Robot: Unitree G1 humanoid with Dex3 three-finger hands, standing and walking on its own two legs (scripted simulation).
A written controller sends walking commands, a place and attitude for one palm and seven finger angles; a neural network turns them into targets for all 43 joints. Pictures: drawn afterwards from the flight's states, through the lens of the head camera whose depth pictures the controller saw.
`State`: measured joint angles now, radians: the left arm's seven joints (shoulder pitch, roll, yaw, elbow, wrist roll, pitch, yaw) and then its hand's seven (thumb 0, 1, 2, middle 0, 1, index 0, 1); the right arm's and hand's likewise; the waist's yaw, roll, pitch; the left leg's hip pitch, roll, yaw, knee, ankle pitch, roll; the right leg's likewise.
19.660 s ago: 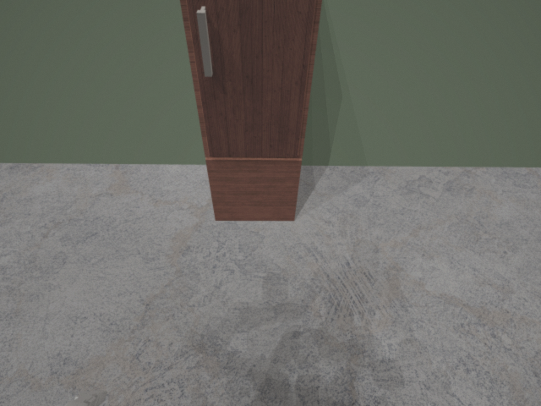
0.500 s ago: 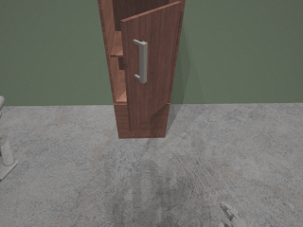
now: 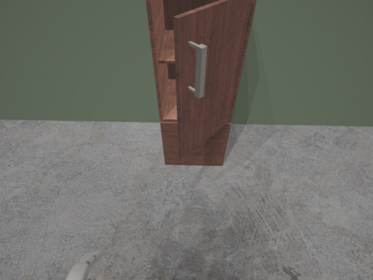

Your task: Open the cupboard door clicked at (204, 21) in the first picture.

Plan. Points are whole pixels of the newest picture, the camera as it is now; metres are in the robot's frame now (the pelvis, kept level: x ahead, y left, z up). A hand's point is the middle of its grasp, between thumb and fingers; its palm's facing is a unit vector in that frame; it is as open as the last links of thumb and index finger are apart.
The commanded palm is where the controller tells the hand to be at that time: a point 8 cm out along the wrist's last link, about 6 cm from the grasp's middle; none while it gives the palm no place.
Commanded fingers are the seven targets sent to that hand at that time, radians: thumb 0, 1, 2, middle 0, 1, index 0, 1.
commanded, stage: let the arm hang, fingers relaxed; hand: left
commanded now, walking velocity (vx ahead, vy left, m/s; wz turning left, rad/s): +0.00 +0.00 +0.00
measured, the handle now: (195, 70) +0.68 +0.00 +0.10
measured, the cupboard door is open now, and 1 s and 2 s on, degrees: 46 46 46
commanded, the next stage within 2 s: look to check the result in 0.88 s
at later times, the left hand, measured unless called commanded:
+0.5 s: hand out of the picture -0.05 +0.21 -0.16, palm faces +0.03 -0.97 -0.23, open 7.3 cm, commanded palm none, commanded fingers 0.00 0.90 0.90 -0.20 -0.30 -0.20 -0.30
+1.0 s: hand out of the picture -0.02 +0.18 -0.16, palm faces +0.03 -0.98 -0.19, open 7.3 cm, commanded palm none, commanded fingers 0.00 0.90 0.90 -0.20 -0.30 -0.20 -0.30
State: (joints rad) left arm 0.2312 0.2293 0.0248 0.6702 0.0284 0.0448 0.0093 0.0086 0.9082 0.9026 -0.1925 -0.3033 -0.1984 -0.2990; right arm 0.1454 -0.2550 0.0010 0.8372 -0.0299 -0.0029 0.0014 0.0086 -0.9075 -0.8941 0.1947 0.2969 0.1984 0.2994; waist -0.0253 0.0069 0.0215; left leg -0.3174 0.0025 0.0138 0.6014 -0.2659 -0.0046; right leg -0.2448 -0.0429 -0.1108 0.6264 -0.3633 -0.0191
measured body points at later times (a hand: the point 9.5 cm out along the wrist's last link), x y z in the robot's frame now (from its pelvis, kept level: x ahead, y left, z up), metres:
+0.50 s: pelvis +0.00 +0.03 +0.02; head +0.01 +0.02 +0.47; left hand -0.05 +0.26 -0.14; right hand -0.02 -0.19 -0.15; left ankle +0.03 +0.12 -0.73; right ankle -0.02 -0.10 -0.73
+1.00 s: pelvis +0.00 +0.01 +0.01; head +0.01 +0.01 +0.46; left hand -0.02 +0.23 -0.15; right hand -0.04 -0.19 -0.15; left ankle +0.03 +0.12 -0.73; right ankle -0.02 -0.10 -0.73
